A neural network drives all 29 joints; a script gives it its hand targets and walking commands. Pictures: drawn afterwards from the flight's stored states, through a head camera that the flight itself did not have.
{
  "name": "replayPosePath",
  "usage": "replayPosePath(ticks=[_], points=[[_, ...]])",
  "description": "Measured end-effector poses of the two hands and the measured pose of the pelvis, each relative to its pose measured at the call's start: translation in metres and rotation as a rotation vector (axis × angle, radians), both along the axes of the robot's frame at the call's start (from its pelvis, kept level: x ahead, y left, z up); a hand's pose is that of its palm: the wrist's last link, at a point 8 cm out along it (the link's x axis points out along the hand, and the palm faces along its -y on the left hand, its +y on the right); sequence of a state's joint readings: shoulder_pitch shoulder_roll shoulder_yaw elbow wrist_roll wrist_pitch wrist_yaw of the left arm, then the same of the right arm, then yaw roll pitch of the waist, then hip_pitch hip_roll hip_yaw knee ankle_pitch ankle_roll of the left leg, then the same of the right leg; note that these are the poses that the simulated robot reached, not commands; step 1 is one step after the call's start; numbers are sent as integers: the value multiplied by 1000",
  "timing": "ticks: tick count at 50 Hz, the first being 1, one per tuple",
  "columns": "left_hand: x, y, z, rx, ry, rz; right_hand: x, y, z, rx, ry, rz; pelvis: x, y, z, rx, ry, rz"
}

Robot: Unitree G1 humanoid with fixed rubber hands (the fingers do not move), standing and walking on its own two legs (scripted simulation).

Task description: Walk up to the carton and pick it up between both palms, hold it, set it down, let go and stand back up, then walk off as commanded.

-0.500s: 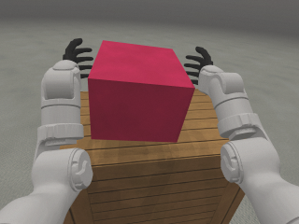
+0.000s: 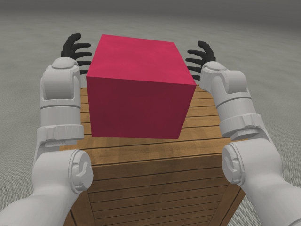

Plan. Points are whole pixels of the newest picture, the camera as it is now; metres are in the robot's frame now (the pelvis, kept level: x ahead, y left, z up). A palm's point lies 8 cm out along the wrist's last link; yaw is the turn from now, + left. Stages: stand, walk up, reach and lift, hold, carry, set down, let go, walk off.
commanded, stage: set down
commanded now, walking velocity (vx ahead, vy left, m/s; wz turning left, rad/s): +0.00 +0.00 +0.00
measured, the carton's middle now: (137, 83) +0.45 +0.02 +0.23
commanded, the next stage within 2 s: none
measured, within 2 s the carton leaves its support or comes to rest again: neither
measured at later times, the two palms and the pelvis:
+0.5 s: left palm (72, 67) +0.39 +0.18 +0.30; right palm (198, 81) +0.39 -0.15 +0.27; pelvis -0.01 +0.00 +0.00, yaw +0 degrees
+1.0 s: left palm (73, 82) +0.39 +0.19 +0.26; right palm (195, 92) +0.39 -0.14 +0.24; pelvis +0.00 +0.00 +0.00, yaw +0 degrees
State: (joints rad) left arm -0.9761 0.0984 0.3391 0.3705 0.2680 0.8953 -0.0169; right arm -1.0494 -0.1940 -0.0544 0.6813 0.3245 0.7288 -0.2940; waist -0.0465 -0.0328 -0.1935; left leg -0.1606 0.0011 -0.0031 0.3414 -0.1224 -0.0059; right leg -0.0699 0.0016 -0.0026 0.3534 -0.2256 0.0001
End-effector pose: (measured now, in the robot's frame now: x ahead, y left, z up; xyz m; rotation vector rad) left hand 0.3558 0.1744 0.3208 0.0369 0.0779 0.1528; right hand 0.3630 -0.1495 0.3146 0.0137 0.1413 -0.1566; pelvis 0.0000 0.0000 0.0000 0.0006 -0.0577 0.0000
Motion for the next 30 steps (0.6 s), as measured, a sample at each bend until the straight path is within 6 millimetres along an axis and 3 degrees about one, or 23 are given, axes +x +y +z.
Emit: replayPosePath(ticks=[9, 18, 25, 30], points=[[-10, 3, 5, -51, 0, -36, -7, 1, -8, 8, 14, 8, -4, 1, 0, -1, -20, 0], [8, 6, 18, -76, -81, -73, 9, 3, -3, -47, -74, -14, -5, 1, 0, -1, -37, 0], [34, 7, -16, -66, -7, -86, 31, 3, -43, -38, -10, -13, -7, 1, -1, -1, -58, 0], [50, 5, -41, 45, 22, -47, 43, 4, -64, -21, -23, -16, -4, 0, 0, 0, -54, 0]])
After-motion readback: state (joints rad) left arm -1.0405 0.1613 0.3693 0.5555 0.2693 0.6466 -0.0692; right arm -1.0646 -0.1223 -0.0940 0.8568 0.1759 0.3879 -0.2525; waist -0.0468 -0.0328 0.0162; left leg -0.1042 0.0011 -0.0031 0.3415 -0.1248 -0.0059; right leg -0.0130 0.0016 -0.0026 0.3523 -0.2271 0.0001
